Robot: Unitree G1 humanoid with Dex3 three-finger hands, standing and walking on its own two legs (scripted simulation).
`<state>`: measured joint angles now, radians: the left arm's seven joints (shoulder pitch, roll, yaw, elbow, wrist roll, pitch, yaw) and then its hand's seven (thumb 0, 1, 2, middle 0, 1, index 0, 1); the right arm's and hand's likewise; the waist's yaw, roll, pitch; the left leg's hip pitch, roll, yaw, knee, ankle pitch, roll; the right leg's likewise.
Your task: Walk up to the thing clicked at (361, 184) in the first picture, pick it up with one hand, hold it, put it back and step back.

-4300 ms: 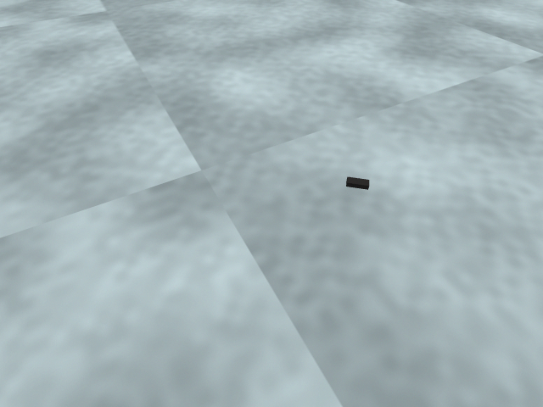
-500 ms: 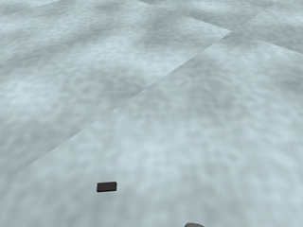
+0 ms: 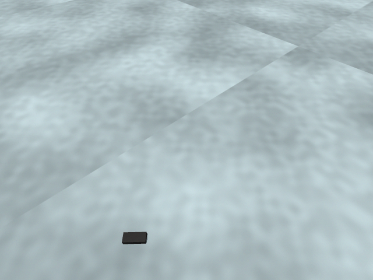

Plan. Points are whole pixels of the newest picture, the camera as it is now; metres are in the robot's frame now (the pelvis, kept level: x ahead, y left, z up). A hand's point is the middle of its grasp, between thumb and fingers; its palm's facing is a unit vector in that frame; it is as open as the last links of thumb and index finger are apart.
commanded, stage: walk up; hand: left
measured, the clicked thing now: (134, 237) +0.45 +0.29 -0.74
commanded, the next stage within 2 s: stand in 1.18 s
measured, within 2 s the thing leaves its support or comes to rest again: neither
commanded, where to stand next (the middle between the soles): +0.05 +0.02 m, yaw -1 degrees
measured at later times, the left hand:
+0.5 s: hand out of the picture +0.13 +0.26 -0.13, palm faces -0.05 -0.93 -0.36, open 7.4 cm
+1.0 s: hand out of the picture +0.12 +0.25 -0.13, palm faces -0.07 -0.93 -0.36, open 7.4 cm
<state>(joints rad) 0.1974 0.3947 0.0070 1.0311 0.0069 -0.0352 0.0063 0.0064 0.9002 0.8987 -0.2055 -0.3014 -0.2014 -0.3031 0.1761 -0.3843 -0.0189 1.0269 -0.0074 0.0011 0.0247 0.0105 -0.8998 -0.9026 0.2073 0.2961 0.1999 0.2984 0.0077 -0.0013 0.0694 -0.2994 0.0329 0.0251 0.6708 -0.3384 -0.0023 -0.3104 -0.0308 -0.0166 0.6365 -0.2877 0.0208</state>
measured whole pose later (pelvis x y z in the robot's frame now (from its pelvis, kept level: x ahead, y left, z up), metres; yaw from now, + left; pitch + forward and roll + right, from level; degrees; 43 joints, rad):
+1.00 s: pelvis +0.02 +0.00 +0.02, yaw -3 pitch -3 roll +0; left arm 0.09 0.35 0.00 1.15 0.01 -0.01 0.00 0.01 0.90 0.90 -0.21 -0.30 -0.20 -0.30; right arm 0.10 -0.35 -0.02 1.15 -0.01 0.00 0.02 0.01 -0.90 -0.90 0.21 0.30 0.20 0.30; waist -0.01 0.01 0.05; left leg -0.09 0.02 0.08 0.36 -0.22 0.00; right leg -0.14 -0.03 0.03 0.37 -0.19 0.03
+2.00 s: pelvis +0.02 -0.01 +0.03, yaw -1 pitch -2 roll +0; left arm 0.11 0.35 -0.01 1.13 0.01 -0.01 0.00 0.01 0.90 0.90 -0.21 -0.30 -0.20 -0.30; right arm 0.09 -0.34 -0.01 1.15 -0.01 0.00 0.02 0.01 -0.90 -0.90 0.21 0.30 0.20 0.30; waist 0.00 0.00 0.05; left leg -0.09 0.03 0.05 0.31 -0.19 -0.02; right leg -0.12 -0.02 -0.01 0.32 -0.16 0.02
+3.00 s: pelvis +0.03 -0.01 +0.03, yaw -1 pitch -2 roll +0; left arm 0.11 0.35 -0.01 1.12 0.01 -0.01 0.00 0.01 0.90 0.90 -0.21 -0.30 -0.20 -0.30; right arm 0.10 -0.35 0.00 1.13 -0.01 -0.01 0.01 0.01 -0.90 -0.90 0.21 0.30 0.20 0.30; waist 0.00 0.00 0.05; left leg -0.07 0.03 0.04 0.31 -0.20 -0.02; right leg -0.11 -0.02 -0.01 0.32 -0.17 0.02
